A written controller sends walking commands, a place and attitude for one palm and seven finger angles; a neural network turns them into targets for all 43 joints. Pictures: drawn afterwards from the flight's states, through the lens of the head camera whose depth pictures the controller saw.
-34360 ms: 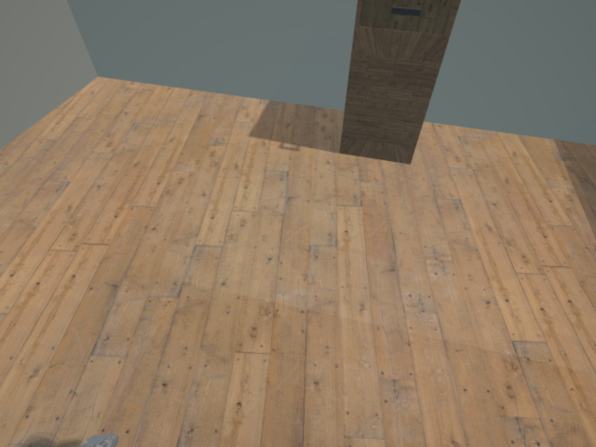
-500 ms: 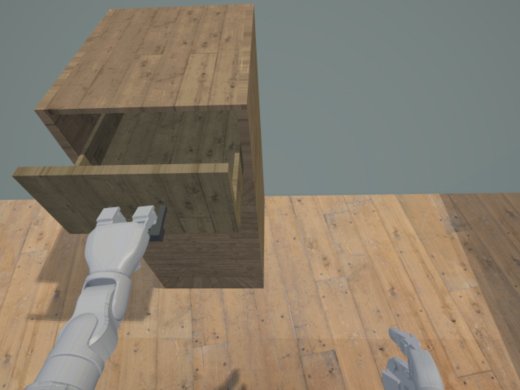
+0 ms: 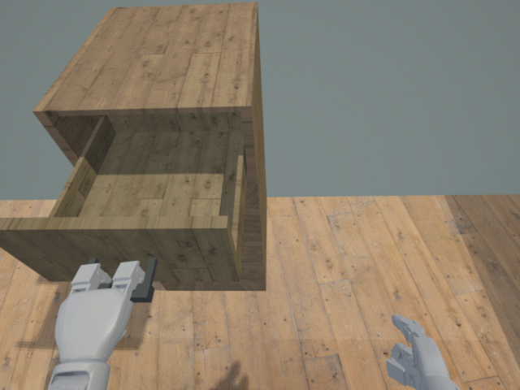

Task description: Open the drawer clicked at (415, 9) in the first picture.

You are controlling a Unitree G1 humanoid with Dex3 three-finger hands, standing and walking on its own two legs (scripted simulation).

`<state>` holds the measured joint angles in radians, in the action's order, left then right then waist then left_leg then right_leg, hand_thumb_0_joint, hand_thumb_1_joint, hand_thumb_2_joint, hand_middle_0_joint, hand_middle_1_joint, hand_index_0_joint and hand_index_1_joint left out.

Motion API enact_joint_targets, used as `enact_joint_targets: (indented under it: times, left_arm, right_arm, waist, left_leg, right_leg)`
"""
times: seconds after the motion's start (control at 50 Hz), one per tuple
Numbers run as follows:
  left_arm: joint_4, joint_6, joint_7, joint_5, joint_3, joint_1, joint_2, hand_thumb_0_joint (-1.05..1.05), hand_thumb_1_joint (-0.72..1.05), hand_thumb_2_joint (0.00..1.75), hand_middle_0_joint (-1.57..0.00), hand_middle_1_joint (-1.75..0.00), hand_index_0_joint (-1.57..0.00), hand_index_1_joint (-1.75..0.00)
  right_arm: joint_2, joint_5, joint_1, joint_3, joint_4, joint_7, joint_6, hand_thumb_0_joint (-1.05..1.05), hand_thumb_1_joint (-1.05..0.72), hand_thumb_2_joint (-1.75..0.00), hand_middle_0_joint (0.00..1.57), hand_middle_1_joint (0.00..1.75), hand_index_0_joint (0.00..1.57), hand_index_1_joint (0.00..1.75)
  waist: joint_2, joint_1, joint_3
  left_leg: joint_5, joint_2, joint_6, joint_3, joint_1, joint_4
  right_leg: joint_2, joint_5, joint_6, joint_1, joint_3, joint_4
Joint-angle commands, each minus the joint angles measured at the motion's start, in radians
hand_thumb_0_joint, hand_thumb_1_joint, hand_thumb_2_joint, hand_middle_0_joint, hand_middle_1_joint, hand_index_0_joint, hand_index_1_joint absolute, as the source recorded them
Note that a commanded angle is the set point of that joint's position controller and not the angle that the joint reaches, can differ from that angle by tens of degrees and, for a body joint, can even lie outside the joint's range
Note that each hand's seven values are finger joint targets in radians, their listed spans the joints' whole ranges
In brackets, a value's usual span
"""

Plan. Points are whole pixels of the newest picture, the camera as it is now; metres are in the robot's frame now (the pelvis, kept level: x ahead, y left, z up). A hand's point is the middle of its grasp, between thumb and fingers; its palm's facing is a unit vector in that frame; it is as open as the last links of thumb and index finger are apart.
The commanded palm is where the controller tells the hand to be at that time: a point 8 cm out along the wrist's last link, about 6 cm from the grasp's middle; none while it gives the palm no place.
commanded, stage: pull the drawer open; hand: left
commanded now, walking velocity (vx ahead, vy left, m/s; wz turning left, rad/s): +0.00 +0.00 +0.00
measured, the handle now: (117, 278) +0.26 +0.25 +0.03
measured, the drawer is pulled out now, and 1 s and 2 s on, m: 0.24 0.24 0.24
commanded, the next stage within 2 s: open the thumb to release the handle in 0.26 s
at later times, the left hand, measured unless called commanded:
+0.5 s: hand (115, 323) +0.21 +0.24 +0.01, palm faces -0.01 -0.05 -1.00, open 5.8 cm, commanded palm +0.18 +0.24 +0.06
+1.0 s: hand (117, 319) +0.21 +0.24 +0.01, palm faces +0.00 -0.04 -1.00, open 13.5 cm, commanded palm +0.19 +0.23 +0.06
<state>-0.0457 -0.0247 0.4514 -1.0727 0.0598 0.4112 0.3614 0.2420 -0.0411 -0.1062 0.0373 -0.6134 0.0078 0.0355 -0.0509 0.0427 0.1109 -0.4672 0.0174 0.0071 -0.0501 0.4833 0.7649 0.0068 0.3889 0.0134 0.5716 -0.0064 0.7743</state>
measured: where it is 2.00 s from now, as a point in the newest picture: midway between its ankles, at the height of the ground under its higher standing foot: outside the picture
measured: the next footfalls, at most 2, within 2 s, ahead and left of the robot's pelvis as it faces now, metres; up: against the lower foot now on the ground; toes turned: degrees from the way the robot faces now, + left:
none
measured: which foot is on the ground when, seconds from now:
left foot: down 0.00-1.00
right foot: down 0.00-1.00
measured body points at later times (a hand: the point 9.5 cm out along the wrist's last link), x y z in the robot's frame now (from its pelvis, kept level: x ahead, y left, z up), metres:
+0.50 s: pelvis -0.02 -0.01 +0.00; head +0.02 -0.03 +0.45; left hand +0.20 +0.24 +0.06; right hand +0.19 -0.23 -0.10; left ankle -0.06 +0.11 -0.71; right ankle -0.01 -0.11 -0.71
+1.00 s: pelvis -0.03 -0.02 +0.00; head +0.00 -0.04 +0.45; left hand +0.20 +0.23 +0.06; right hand +0.17 -0.24 -0.10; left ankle -0.06 +0.11 -0.71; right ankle -0.01 -0.11 -0.71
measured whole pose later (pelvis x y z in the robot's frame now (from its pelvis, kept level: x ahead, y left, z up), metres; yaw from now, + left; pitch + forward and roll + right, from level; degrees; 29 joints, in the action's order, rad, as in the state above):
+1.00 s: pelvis -0.03 -0.02 +0.00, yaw +2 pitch +7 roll +1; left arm 0.19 -0.03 0.37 -1.07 0.07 0.14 0.35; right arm 0.23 -0.03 -0.12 0.02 -0.65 0.06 0.02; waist -0.05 0.06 0.08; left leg -0.39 0.01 -0.01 -0.03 0.46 0.72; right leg 0.00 0.33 0.03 0.54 -0.03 0.75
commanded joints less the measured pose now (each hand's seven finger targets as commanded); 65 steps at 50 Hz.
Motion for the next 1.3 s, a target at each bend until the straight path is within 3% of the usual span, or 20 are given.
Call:
enact_joint_targets:
  times: [0.0,0.1,0.22,0.32,0.34,0.4,0.6,0.68,0.72,0.74,0.8,0.82,0.88,0.92,0.94,1.0,1.06,1.12,1.2,1.28]
  left_arm:
    - [-0.162,-0.047,0.056,-0.002,-0.142,-0.12,0.137,0.0,0.9,0.9,-0.4,-1.35,-0.4,-1.35]
    - [-0.14,-0.072,0.011,-0.002,-0.111,-0.194,0.138,0.0,0.9,0.9,-0.4,-1.35,-0.4,-1.35]
    - [-0.104,-0.054,-0.033,-0.007,-0.097,-0.268,0.149,0.0,0.9,0.9,-0.4,-1.35,-0.4,-1.35]
    - [-0.147,-0.022,-0.046,0.017,-0.11,-0.022,0.131,0.0,0.9,0.9,-0.4,-1.35,-0.4,-1.35]
    - [-0.12,-0.02,-0.039,-0.008,-0.112,-0.272,0.174,0.0,0.9,0.9,-0.4,-1.35,-0.4,-1.35]
    - [-0.086,-0.005,-0.027,-0.015,-0.129,-0.236,0.161,0.0,0.69,0.81,-0.38,-1.33,-0.38,-1.33]
    - [-0.032,-0.019,-0.006,0.001,-0.134,-0.313,0.176,0.0,-0.01,0.51,-0.33,-1.25,-0.33,-1.25]
    - [-0.014,-0.025,-0.015,0.005,-0.089,-0.324,0.141,0.0,-0.29,0.39,-0.32,-1.22,-0.32,-1.22]
    - [-0.004,-0.027,-0.019,0.003,-0.136,-0.341,0.194,0.0,-0.43,0.33,-0.3,-1.21,-0.3,-1.21]
    - [0.003,-0.027,-0.022,-0.002,-0.092,-0.363,0.156,0.0,-0.5,0.3,-0.3,-1.2,-0.3,-1.2]
    - [0.037,-0.02,-0.033,0.001,-0.092,-0.441,0.167,0.0,-0.5,0.3,-0.3,-1.2,-0.3,-1.2]
    - [0.03,-0.016,-0.034,-0.004,-0.109,-0.458,0.19,0.0,-0.5,0.3,-0.3,-1.2,-0.3,-1.2]
    - [0.031,-0.004,-0.036,-0.002,-0.089,-0.41,0.161,0.0,-0.5,0.3,-0.3,-1.2,-0.3,-1.2]
    - [0.046,-0.006,-0.039,0.002,-0.123,-0.387,0.187,0.0,-0.5,0.3,-0.3,-1.2,-0.3,-1.2]
    - [0.05,-0.006,-0.04,-0.001,-0.034,-0.426,0.1,0.0,-0.5,0.3,-0.3,-1.2,-0.3,-1.2]
    - [0.069,-0.007,-0.039,-0.006,-0.079,-0.461,0.156,0.0,-0.5,0.3,-0.3,-1.2,-0.3,-1.2]
    - [0.069,-0.002,-0.03,-0.019,-0.105,-0.513,0.19,0.0,-0.5,0.3,-0.3,-1.2,-0.3,-1.2]
    - [0.07,0.001,-0.027,-0.012,-0.102,-0.504,0.181,0.0,-0.5,0.3,-0.3,-1.2,-0.3,-1.2]
    - [0.114,-0.008,-0.034,-0.006,-0.071,-0.542,0.156,0.0,-0.5,0.3,-0.3,-1.2,-0.3,-1.2]
    - [0.088,-0.011,-0.036,-0.002,-0.093,-0.606,0.203,0.0,-0.5,0.3,-0.3,-1.2,-0.3,-1.2]
  right_arm:
    - [0.089,0.006,0.096,0.03,0.137,0.019,-0.046,0.0,-0.9,-0.9,0.2,0.3,0.2,0.3]
    - [0.078,0.008,0.124,0.01,0.138,0.033,-0.038,0.0,-0.9,-0.9,0.2,0.3,0.2,0.3]
    - [0.076,0.0,0.13,-0.003,0.135,0.041,-0.031,0.0,-0.9,-0.9,0.2,0.3,0.2,0.3]
    - [0.07,0.004,0.132,-0.003,0.165,0.023,-0.05,0.0,-0.9,-0.9,0.2,0.3,0.2,0.3]
    - [0.087,-0.002,0.136,-0.007,0.127,0.032,-0.04,0.0,-0.9,-0.9,0.2,0.3,0.2,0.3]
    - [0.075,-0.004,0.116,0.008,0.135,0.037,-0.049,0.0,-0.9,-0.9,0.2,0.3,0.2,0.3]
    - [0.092,0.01,0.102,0.027,0.108,0.051,-0.054,0.0,-0.9,-0.9,0.2,0.3,0.2,0.3]
    - [0.093,0.01,0.106,0.021,0.112,0.054,-0.059,0.0,-0.9,-0.9,0.2,0.3,0.2,0.3]
    - [0.098,0.014,0.106,0.022,0.109,0.059,-0.054,0.0,-0.9,-0.9,0.2,0.3,0.2,0.3]
    - [0.094,0.011,0.11,0.016,0.111,0.06,-0.057,0.0,-0.9,-0.9,0.2,0.3,0.2,0.3]
    - [0.093,0.018,0.103,0.016,0.101,0.066,-0.059,0.0,-0.9,-0.9,0.2,0.3,0.2,0.3]
    - [0.095,0.015,0.1,0.018,0.1,0.067,-0.058,0.0,-0.9,-0.9,0.2,0.3,0.2,0.3]
    - [0.087,0.011,0.1,0.017,0.108,0.066,-0.066,0.0,-0.9,-0.9,0.2,0.3,0.2,0.3]
    - [0.091,0.015,0.101,0.018,0.103,0.065,-0.06,0.0,-0.9,-0.9,0.2,0.3,0.2,0.3]
    - [0.085,0.013,0.098,0.013,0.104,0.06,-0.064,0.0,-0.9,-0.9,0.2,0.3,0.2,0.3]
    - [0.089,0.018,0.096,0.016,0.1,0.06,-0.062,0.0,-0.9,-0.9,0.2,0.3,0.2,0.3]
    - [0.085,0.016,0.093,0.018,0.095,0.065,-0.059,0.0,-0.9,-0.9,0.2,0.3,0.2,0.3]
    - [0.085,0.016,0.09,0.019,0.095,0.066,-0.059,0.0,-0.9,-0.9,0.2,0.3,0.2,0.3]
    - [0.087,0.023,0.089,0.017,0.089,0.068,-0.058,0.0,-0.9,-0.9,0.2,0.3,0.2,0.3]
    - [0.089,0.024,0.09,0.016,0.091,0.075,-0.056,0.0,-0.9,-0.9,0.2,0.3,0.2,0.3]
  waist:
    - [0.018,0.017,0.24]
    - [0.033,0.022,0.213]
    - [0.025,0.028,0.181]
    - [0.024,0.069,0.197]
    - [0.044,0.012,0.15]
    - [0.0,0.039,0.179]
    - [0.04,0.027,0.199]
    - [0.046,0.027,0.177]
    - [0.063,0.031,0.183]
    - [0.06,0.023,0.168]
    - [0.061,0.012,0.141]
    - [0.05,0.018,0.166]
    - [0.036,0.03,0.19]
    - [0.056,0.034,0.19]
    - [0.065,0.008,0.167]
    - [0.078,0.014,0.15]
    - [0.048,0.02,0.184]
    - [0.034,0.022,0.205]
    - [0.059,0.008,0.177]
    - [0.046,0.012,0.196]
  left_leg:
    - [0.505,-0.033,-0.008,0.041,-0.121,-0.053]
    - [0.482,-0.041,-0.003,0.04,-0.125,-0.074]
    - [0.428,-0.048,-0.002,0.035,-0.124,-0.103]
    - [0.457,-0.049,-0.006,0.028,-0.113,-0.115]
    - [0.397,-0.051,-0.002,0.035,-0.087,-0.104]
    - [0.372,-0.052,-0.001,0.03,-0.09,-0.109]
    - [0.324,-0.054,0.003,0.025,-0.067,-0.113]
    - [0.302,-0.055,0.006,0.025,-0.064,-0.121]
    - [0.295,-0.056,0.004,0.027,-0.058,-0.128]
    - [0.274,-0.058,0.007,0.023,-0.054,-0.125]
    - [0.238,-0.06,0.009,0.024,-0.044,-0.13]
    - [0.245,-0.06,0.007,0.023,-0.056,-0.133]
    - [0.267,-0.062,0.008,0.021,-0.065,-0.129]
    - [0.285,-0.061,0.006,0.022,-0.059,-0.131]
    - [0.278,-0.06,0.006,0.023,-0.055,-0.124]
    - [0.252,-0.061,0.007,0.025,-0.045,-0.128]
    - [0.253,-0.063,0.007,0.021,-0.056,-0.126]
    - [0.277,-0.062,0.004,0.024,-0.063,-0.125]
    - [0.256,-0.063,0.008,0.023,-0.044,-0.126]
    - [0.257,-0.063,0.01,0.023,-0.061,-0.136]
  right_leg:
    - [0.029,-0.45,0.025,-0.165,-0.012,-0.059]
    - [0.026,-0.444,0.022,-0.194,-0.014,-0.082]
    - [0.026,-0.401,0.025,-0.214,-0.009,-0.113]
    - [0.023,-0.438,0.028,-0.275,0.005,-0.115]
    - [0.02,-0.413,0.021,-0.213,0.007,-0.116]
    - [0.021,-0.367,0.028,-0.216,0.003,-0.115]
    - [0.015,-0.331,0.023,-0.217,0.011,-0.124]
    - [0.014,-0.296,0.021,-0.204,0.002,-0.132]
    - [0.016,-0.281,0.022,-0.221,0.009,-0.138]
    - [0.011,-0.263,0.017,-0.203,0.007,-0.142]
    - [0.011,-0.218,0.017,-0.184,0.009,-0.155]
    - [0.013,-0.214,0.02,-0.196,0.01,-0.154]
    - [0.011,-0.248,0.019,-0.21,0.01,-0.149]
    - [0.013,-0.271,0.02,-0.23,0.017,-0.152]
    - [0.011,-0.266,0.014,-0.19,0.005,-0.146]
    - [0.012,-0.233,0.017,-0.184,0.005,-0.154]
    - [0.009,-0.228,0.019,-0.195,0.011,-0.151]
    - [0.011,-0.257,0.021,-0.208,0.01,-0.146]
    - [0.01,-0.242,0.016,-0.189,0.006,-0.152]
    - [0.009,-0.229,0.016,-0.206,0.004,-0.158]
